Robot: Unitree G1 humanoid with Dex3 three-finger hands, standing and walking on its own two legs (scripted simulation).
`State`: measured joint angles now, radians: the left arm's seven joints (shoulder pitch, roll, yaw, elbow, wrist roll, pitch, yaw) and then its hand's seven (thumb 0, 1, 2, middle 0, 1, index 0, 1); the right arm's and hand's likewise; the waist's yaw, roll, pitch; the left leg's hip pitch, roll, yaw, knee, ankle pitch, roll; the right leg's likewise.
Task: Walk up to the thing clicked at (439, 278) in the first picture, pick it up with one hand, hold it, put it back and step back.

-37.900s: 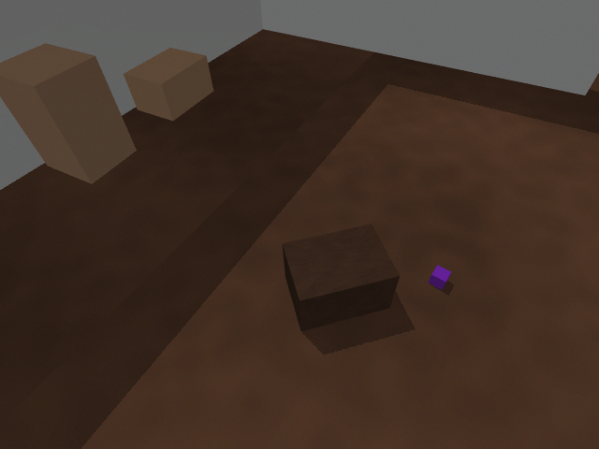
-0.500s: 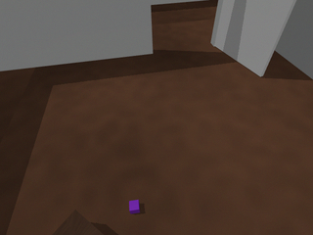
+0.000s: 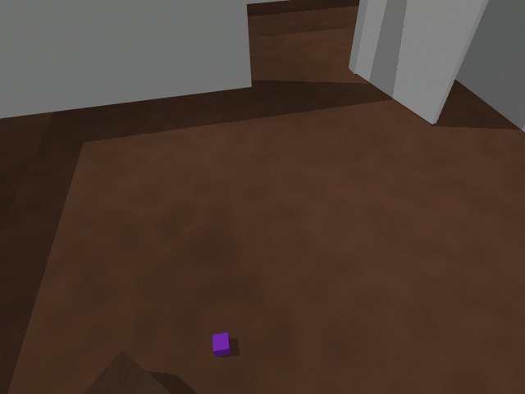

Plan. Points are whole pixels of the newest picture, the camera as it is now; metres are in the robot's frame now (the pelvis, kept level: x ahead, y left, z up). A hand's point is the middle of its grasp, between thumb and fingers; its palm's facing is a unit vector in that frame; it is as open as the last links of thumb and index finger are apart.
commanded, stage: stand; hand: left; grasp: from above
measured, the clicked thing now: (221, 344) +0.46 +0.21 -0.75
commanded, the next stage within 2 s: step back in 1.34 s
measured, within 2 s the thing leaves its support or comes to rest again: neither
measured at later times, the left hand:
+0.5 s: hand out of the picture +0.09 +0.24 -0.16, palm faces +0.01 -0.94 -0.33, open 7.4 cm
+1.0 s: hand out of the picture +0.09 +0.23 -0.16, palm faces +0.00 -0.94 -0.34, open 7.4 cm
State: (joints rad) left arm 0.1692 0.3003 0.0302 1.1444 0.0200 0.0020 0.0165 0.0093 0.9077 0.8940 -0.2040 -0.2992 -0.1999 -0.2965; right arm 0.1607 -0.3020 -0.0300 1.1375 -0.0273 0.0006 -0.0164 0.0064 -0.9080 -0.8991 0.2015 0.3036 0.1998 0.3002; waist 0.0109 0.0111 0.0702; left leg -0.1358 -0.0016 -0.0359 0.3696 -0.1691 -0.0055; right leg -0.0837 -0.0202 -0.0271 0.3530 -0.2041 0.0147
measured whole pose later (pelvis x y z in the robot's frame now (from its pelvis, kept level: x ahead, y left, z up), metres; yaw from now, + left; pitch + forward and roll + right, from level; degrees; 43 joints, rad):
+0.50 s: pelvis +0.01 -0.01 +0.00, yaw +0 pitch -3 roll +0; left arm 0.10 0.31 0.03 1.14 0.01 0.00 0.01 0.01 0.91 0.89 -0.20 -0.30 -0.20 -0.30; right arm 0.11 -0.32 -0.01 1.14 -0.02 -0.01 -0.02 0.01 -0.91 -0.90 0.20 0.30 0.20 0.30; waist 0.01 0.01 0.06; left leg -0.11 0.01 -0.03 0.33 -0.17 -0.02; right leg -0.07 -0.01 -0.02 0.32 -0.21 0.01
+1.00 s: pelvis +0.02 -0.01 +0.00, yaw +0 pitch -2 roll +0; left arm 0.11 0.32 0.02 1.14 0.01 -0.01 0.01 0.01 0.91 0.89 -0.20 -0.30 -0.20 -0.30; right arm 0.11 -0.33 -0.01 1.14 -0.02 -0.01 -0.01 0.01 -0.91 -0.90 0.20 0.30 0.20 0.30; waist 0.00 0.01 0.05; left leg -0.11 0.01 -0.04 0.31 -0.17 -0.02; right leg -0.06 -0.01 -0.03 0.31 -0.21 0.00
